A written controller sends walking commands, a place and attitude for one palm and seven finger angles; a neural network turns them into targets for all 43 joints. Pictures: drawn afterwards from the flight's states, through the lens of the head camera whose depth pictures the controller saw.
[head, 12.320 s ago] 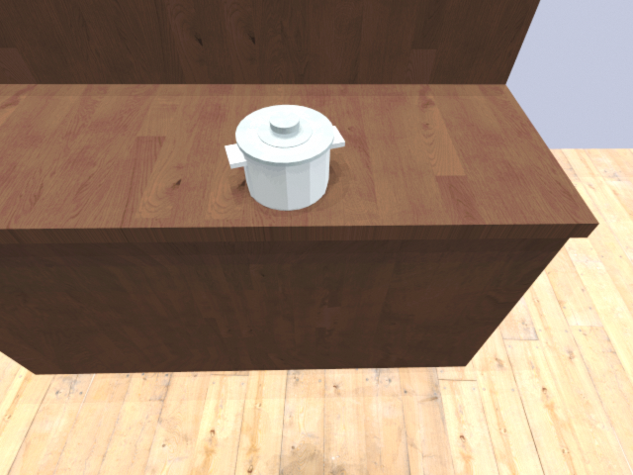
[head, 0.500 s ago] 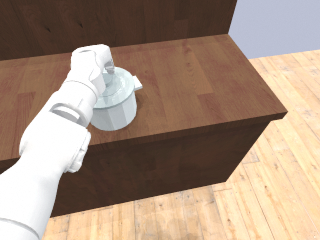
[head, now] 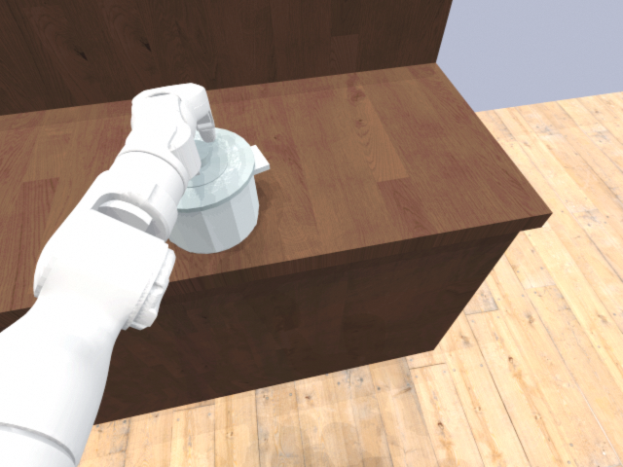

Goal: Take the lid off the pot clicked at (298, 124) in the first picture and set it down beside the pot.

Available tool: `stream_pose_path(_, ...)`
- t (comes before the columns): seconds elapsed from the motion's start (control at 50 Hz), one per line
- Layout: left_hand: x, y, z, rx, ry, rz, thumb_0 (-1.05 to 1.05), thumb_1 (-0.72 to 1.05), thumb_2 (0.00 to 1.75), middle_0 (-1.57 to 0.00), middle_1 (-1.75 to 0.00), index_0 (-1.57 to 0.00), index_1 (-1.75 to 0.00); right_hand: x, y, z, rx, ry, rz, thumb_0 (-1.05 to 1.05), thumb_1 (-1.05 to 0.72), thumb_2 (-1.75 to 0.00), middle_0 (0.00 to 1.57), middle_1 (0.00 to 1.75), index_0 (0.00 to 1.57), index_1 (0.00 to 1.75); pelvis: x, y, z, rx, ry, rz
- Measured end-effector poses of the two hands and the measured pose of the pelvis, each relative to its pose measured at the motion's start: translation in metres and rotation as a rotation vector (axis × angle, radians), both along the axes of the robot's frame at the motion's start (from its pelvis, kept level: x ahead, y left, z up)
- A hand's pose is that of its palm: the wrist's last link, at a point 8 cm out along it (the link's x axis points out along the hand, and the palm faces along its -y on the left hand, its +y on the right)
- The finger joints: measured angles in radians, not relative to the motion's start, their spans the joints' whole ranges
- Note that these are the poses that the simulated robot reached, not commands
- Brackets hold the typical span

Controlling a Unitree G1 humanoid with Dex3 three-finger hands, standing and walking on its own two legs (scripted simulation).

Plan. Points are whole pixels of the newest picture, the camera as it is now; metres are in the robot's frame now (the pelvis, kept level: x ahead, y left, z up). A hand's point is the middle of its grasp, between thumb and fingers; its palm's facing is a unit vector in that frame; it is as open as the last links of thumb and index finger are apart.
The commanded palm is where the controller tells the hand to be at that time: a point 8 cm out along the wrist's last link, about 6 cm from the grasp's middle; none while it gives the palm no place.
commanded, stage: close the fingers and squeeze the knob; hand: left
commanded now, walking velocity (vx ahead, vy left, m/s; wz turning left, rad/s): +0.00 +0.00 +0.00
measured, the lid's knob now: (192, 154) +0.52 +0.12 +0.12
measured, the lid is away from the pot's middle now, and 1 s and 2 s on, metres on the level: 0.00 0.00 0.01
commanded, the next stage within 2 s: lift the lid straight up in 1.48 s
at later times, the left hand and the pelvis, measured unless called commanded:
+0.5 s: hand (187, 154) +0.49 +0.11 +0.14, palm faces -0.39 -0.08 -0.92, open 8.5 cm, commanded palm +0.50 +0.12 +0.19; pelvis +0.01 +0.00 +0.00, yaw +0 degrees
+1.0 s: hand (188, 153) +0.49 +0.11 +0.14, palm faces -0.39 -0.10 -0.91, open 7.7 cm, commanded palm +0.50 +0.11 +0.19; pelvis +0.00 +0.00 +0.00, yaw +0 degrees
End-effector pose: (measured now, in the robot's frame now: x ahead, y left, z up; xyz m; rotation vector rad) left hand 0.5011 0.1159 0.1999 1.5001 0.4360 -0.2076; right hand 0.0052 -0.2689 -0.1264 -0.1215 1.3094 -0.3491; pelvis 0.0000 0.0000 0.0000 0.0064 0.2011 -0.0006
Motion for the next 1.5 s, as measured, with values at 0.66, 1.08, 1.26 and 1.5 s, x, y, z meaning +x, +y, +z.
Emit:
stream_pose_path(0.66,-0.004,-0.001,-0.003,-0.027,-0.001,-0.007,0.00,0.15,0.85,-0.54,-1.02,-0.62,-1.04,0.041,0.000,0.001,0.014,-0.071,0.036,0.01,-0.91,-0.90,0.20,0.30,0.20,0.30,0.007,-0.003,0.002,0.004,-0.017,0.003)
stream_pose_path(1.08,-0.006,-0.002,-0.002,-0.028,-0.010,-0.017,0.00,0.22,0.70,-0.61,-0.99,-0.65,-1.00,0.021,0.002,0.001,0.010,-0.040,0.013,0.01,-0.91,-0.90,0.20,0.30,0.20,0.30,0.002,-0.001,0.002,0.000,-0.019,-0.005)
stream_pose_path(1.26,-0.006,-0.002,-0.002,-0.036,-0.012,-0.016,0.00,0.22,0.71,-0.60,-0.99,-0.65,-1.00,0.016,0.003,0.001,0.006,-0.040,0.005,0.01,-0.91,-0.90,0.20,0.30,0.20,0.30,0.002,0.000,0.003,0.000,-0.021,-0.008)
stream_pose_path(1.5,-0.006,-0.001,-0.002,-0.038,-0.015,-0.016,0.00,0.22,0.73,-0.60,-0.99,-0.65,-1.00,0.018,0.003,0.001,0.007,-0.049,0.009,0.01,-0.91,-0.90,0.20,0.30,0.20,0.30,0.001,0.001,0.002,0.000,-0.018,-0.008)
